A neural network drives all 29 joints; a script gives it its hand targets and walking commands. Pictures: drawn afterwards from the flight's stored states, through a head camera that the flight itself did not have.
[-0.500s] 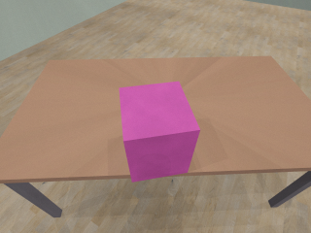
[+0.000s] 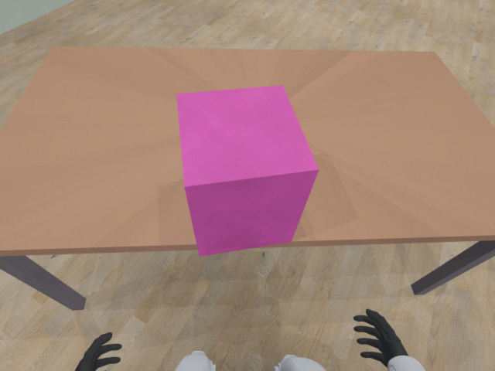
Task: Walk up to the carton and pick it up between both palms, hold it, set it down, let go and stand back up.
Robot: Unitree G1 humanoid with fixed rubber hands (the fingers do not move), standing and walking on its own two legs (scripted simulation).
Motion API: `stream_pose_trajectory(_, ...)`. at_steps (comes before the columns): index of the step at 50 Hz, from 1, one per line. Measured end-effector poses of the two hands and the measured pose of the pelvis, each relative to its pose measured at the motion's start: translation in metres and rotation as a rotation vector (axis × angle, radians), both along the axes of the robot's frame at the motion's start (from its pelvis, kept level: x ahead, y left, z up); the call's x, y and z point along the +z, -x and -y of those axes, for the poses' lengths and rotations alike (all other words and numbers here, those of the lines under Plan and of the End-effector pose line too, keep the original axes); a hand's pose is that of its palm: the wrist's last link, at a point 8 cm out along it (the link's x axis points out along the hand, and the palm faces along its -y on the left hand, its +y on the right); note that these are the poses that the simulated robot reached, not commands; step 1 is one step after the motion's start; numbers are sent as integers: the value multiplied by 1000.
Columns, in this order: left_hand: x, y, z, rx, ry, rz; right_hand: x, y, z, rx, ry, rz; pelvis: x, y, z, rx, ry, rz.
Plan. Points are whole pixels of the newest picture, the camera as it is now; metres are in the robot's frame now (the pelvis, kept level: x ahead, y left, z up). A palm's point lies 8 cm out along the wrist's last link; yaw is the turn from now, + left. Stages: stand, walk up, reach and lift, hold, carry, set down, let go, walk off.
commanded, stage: reach and lift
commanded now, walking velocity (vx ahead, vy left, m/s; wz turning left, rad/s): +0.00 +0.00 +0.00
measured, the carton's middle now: (239, 174) +0.47 +0.02 +0.00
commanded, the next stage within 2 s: none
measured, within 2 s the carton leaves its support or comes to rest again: neither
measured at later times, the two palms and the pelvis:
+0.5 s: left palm out of the picture +0.14 +0.24 -0.06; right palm (402, 366) +0.14 -0.22 -0.05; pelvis +0.00 +0.00 +0.03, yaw -3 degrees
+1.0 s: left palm (107, 342) +0.18 +0.22 -0.04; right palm (406, 336) +0.18 -0.23 -0.03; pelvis +0.03 +0.01 +0.04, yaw -4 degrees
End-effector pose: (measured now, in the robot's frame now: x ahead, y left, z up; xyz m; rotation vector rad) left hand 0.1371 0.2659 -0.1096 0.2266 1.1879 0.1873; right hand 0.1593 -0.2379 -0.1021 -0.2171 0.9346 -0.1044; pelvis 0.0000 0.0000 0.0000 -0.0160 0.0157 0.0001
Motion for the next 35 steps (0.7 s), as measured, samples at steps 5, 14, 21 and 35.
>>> stream_pose_trajectory(5,40,-49,24,-51,29,257,25,-6,-8,38,-44,116,14,5,3,-11,8,53)
stream_pose_trajectory(14,41,-17,42,-9,74,201,48,26,8,11,-4,112,32,1,5,-48,-21,79)
stream_pose_trajectory(21,41,0,32,40,33,253,49,21,-4,26,-62,157,32,2,5,-55,-24,72)
stream_pose_trajectory(35,64,-29,39,29,48,433,58,0,-13,49,-97,243,39,-9,-2,-62,-19,66)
